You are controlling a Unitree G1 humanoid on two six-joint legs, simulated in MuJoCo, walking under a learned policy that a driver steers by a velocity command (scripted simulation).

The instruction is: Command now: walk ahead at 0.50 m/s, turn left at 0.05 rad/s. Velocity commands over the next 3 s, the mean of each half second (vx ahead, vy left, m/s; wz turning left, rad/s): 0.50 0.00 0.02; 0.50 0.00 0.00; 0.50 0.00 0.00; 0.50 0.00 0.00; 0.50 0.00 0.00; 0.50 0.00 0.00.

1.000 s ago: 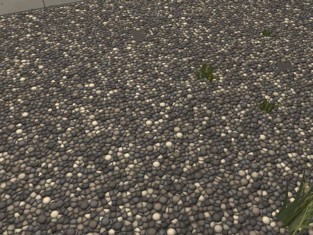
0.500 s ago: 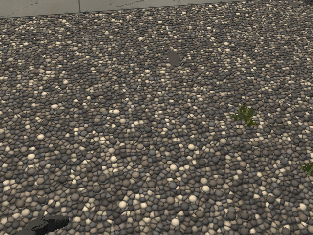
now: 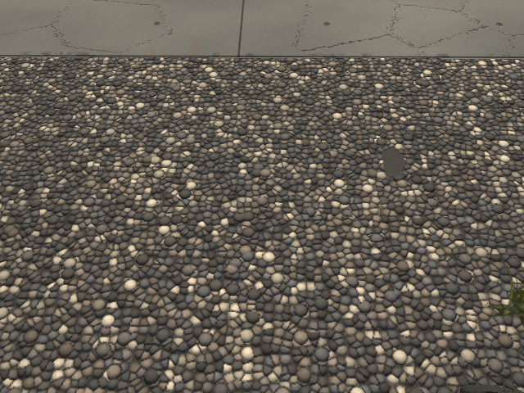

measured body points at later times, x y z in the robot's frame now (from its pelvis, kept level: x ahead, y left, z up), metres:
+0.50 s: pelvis +0.27 +0.05 +0.00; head +0.30 +0.06 +0.45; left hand +0.46 +0.30 -0.10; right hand +0.29 -0.23 -0.12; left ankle +0.21 +0.14 -0.75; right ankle +0.46 -0.13 -0.69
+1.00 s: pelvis +0.55 -0.01 +0.00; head +0.57 -0.02 +0.45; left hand +0.57 +0.27 -0.12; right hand +0.72 -0.27 -0.11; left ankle +0.72 +0.17 -0.68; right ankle +0.51 -0.10 -0.75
